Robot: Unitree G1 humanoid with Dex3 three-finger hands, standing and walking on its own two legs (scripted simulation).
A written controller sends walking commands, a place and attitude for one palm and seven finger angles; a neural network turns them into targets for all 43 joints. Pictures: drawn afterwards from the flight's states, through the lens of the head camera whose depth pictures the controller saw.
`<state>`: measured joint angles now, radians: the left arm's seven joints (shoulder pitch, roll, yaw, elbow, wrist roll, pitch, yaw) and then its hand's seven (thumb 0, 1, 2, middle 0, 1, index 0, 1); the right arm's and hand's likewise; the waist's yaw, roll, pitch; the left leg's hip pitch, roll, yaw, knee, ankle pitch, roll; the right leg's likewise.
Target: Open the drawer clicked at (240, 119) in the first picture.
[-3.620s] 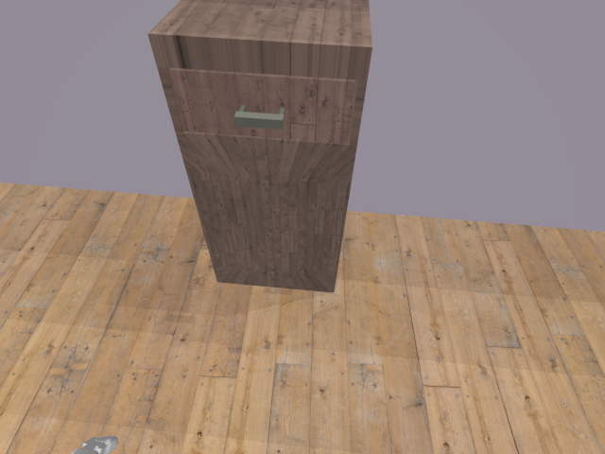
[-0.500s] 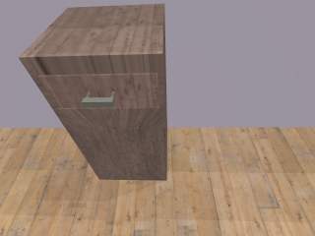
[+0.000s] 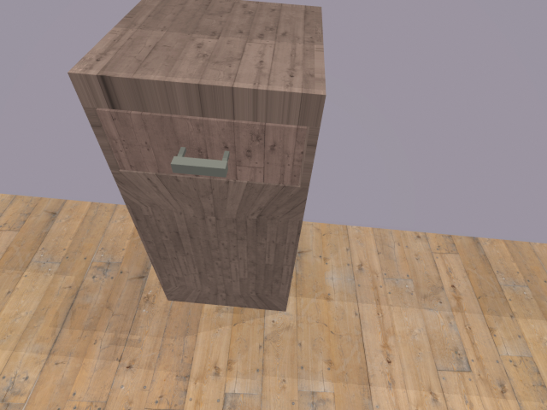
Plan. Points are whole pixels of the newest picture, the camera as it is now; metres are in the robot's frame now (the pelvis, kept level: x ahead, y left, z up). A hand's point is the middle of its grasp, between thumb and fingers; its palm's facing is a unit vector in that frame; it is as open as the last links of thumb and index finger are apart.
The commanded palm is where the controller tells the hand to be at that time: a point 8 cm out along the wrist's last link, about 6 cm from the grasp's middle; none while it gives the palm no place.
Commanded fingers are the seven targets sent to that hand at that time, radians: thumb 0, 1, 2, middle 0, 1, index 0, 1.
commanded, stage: come to a stop and stand still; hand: left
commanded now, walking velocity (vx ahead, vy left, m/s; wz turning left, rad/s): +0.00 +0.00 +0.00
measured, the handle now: (202, 160) +0.57 +0.20 +0.01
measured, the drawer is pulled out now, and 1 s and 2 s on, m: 0.00 0.00 0.00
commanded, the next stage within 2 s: look again from close up in 0.32 s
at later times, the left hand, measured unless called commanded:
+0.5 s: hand out of the picture +0.01 +0.17 -0.18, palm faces +0.00 -0.98 -0.20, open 7.3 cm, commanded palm none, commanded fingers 0.00 0.90 0.90 -0.20 -0.30 -0.20 -0.30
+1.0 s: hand out of the picture +0.02 +0.14 -0.17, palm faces +0.01 -0.98 -0.22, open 7.3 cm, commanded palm none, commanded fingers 0.00 0.90 0.90 -0.20 -0.30 -0.20 -0.30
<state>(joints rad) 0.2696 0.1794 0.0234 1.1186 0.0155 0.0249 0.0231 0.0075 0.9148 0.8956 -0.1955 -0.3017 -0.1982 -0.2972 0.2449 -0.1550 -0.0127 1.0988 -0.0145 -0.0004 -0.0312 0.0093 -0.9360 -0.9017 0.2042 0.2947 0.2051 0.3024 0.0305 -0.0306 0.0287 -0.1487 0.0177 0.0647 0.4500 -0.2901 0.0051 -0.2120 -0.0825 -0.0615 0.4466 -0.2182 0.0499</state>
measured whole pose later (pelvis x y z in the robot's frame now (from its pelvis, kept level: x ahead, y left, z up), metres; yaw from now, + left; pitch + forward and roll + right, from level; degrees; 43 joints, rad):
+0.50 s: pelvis +0.01 +0.00 +0.00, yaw +0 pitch +0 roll +0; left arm 0.27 0.14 -0.01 1.13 0.01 -0.02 0.05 0.01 0.92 0.90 -0.20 -0.30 -0.20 -0.30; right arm 0.31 -0.13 0.00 1.10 -0.01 -0.02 -0.02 0.01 -0.91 -0.90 0.20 0.29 0.20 0.30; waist 0.00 0.01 0.04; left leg -0.15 0.03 0.07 0.48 -0.32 0.00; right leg -0.22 -0.08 -0.06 0.48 -0.24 0.05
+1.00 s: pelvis +0.01 -0.03 +0.00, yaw -1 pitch -1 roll +1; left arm 0.27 0.14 -0.01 1.12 0.01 -0.01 0.03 0.01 0.92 0.90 -0.20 -0.30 -0.20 -0.30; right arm 0.30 -0.16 0.01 1.10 -0.02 -0.01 -0.02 0.00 -0.91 -0.90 0.20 0.29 0.20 0.30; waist 0.00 0.04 0.04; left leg -0.12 0.06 0.07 0.46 -0.32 -0.04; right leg -0.22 -0.05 -0.06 0.53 -0.29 0.00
